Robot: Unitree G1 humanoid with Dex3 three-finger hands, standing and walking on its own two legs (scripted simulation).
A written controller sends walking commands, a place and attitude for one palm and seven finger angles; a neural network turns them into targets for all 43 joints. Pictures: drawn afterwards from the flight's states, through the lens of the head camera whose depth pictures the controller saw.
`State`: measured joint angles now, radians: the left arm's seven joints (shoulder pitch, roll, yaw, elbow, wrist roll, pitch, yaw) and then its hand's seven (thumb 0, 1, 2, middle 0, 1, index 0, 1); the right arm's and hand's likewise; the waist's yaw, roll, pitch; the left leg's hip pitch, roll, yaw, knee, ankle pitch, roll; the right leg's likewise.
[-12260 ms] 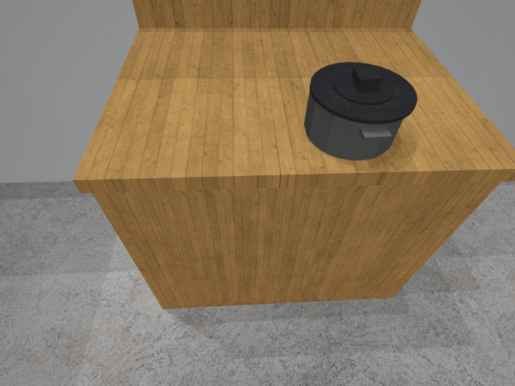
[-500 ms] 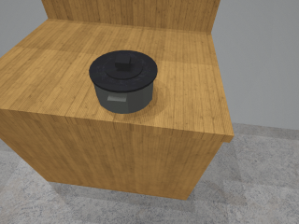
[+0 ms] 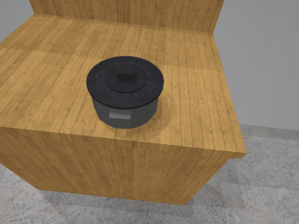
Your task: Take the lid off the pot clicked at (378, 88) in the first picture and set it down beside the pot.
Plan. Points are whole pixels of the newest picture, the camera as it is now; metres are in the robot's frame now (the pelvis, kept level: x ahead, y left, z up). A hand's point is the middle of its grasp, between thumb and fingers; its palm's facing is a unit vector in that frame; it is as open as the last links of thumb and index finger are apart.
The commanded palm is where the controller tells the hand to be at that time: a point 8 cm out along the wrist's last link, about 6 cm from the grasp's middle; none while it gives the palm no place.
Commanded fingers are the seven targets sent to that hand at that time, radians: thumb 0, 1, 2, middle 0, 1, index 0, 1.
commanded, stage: come to a stop and stand still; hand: left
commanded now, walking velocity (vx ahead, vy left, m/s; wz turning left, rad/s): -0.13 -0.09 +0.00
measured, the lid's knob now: (125, 71) +0.45 +0.11 +0.16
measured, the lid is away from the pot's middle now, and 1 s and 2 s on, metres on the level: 0.00 0.00 0.00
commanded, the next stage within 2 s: look again from close up in 0.62 s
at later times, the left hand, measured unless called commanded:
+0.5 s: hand out of the picture +0.06 +0.16 -0.15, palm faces +0.01 -0.97 -0.24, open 7.4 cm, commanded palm none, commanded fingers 0.00 0.90 0.90 -0.20 -0.30 -0.20 -0.30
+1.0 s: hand out of the picture +0.02 +0.17 -0.17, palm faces +0.01 -0.98 -0.19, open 7.4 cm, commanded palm none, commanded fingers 0.00 0.90 0.90 -0.20 -0.30 -0.20 -0.30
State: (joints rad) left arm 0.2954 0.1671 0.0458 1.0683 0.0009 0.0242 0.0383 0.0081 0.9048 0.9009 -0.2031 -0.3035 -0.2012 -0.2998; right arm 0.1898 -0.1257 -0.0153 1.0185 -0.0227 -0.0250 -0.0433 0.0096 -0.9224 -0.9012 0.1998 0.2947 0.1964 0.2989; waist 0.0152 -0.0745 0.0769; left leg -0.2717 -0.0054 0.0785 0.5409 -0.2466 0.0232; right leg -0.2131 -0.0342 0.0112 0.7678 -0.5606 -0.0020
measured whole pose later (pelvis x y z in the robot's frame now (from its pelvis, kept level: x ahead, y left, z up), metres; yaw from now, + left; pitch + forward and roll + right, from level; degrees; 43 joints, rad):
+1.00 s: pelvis +0.01 -0.01 +0.01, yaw +0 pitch +0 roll +0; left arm 0.30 0.18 -0.01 1.06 0.01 -0.01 0.04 0.01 0.90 0.90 -0.20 -0.30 -0.20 -0.30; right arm 0.24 -0.16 0.01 1.07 -0.01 -0.02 -0.03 0.01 -0.92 -0.90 0.20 0.30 0.20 0.30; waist 0.01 -0.02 0.04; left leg -0.21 0.01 0.06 0.48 -0.26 0.01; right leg -0.16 0.02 0.00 0.47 -0.30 -0.02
